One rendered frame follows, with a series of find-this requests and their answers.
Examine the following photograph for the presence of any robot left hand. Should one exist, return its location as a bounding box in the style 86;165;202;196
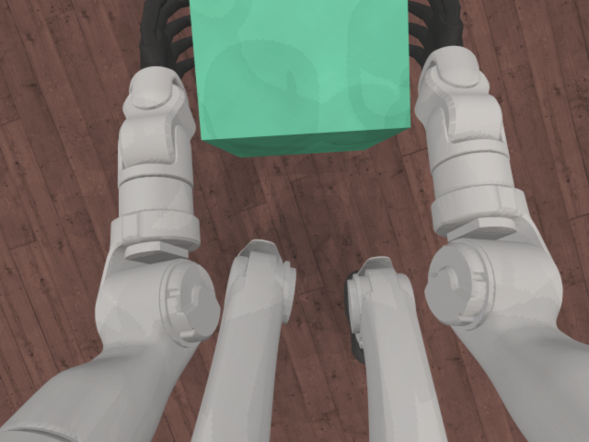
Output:
139;0;195;80

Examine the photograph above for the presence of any left robot forearm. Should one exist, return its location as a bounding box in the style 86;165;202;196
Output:
95;66;201;328

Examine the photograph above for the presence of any right robot forearm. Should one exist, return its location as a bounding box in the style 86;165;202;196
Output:
414;46;563;293

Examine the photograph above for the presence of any robot right hand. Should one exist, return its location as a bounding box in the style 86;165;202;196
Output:
408;0;464;69

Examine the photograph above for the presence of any robot left upper arm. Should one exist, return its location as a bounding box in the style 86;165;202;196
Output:
0;259;221;442

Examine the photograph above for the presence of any right robot foot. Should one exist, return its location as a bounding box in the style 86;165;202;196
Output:
344;271;365;364

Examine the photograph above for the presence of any carton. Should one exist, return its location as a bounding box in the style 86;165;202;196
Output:
190;0;410;157

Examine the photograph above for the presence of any robot right upper arm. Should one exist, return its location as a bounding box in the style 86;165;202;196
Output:
424;238;589;442

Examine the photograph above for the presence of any left robot thigh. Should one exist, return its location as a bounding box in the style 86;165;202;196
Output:
191;251;296;442

